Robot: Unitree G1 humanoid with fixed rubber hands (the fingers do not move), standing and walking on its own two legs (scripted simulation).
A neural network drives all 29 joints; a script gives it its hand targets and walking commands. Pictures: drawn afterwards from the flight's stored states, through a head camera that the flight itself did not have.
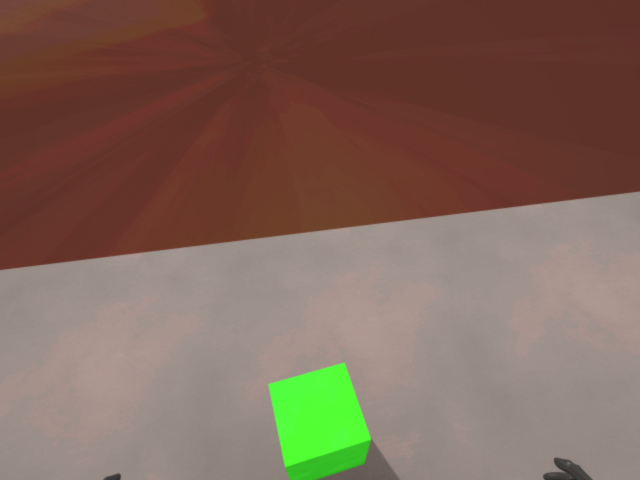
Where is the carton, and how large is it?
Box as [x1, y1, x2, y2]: [268, 363, 370, 479]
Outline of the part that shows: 344,363 268,384 284,464 290,479 317,479 362,464 364,462 370,438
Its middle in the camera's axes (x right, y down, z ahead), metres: +0.00 +0.50 +1.07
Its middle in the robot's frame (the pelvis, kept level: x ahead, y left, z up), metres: +0.38 +0.03 -0.66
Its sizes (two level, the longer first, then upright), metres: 0.210 0.200 0.250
